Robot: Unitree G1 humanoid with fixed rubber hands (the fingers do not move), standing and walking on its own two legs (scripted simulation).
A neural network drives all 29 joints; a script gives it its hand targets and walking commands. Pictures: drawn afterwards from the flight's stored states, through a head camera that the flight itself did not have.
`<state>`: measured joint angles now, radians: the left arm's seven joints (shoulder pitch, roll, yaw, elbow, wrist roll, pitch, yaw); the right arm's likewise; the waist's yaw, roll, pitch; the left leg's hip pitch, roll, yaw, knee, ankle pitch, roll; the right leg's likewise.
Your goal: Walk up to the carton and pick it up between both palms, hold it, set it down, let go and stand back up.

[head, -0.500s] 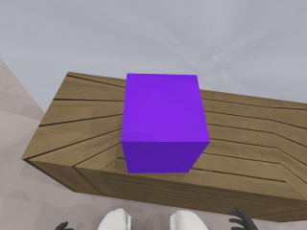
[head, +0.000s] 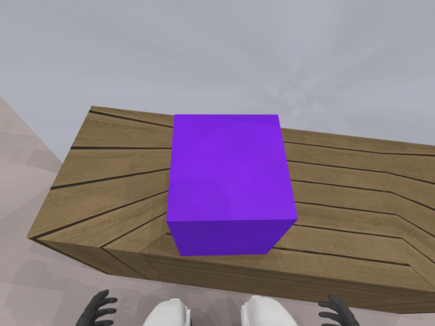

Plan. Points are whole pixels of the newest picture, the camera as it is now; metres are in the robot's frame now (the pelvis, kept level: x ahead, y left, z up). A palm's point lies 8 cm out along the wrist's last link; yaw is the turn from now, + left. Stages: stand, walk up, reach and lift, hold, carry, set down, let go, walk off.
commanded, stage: stand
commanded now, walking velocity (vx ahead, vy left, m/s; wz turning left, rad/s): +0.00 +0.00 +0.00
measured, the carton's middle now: (225, 191) +0.36 +0.00 -0.06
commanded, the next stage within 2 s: none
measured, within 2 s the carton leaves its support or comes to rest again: neither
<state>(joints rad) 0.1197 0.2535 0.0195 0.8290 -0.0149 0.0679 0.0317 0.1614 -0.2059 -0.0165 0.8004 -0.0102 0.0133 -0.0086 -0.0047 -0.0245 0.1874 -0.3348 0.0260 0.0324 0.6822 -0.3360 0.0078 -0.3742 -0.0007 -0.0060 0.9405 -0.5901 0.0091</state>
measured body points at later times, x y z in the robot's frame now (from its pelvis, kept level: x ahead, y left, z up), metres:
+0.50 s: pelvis -0.03 +0.00 +0.00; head +0.00 +0.01 +0.45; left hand +0.07 +0.26 -0.13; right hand +0.07 -0.25 -0.13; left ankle -0.02 +0.11 -0.72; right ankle -0.03 -0.12 -0.72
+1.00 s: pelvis -0.06 -0.01 +0.01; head -0.07 -0.02 +0.46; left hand +0.00 +0.24 -0.12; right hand -0.01 -0.27 -0.13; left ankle -0.02 +0.11 -0.72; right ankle -0.03 -0.12 -0.72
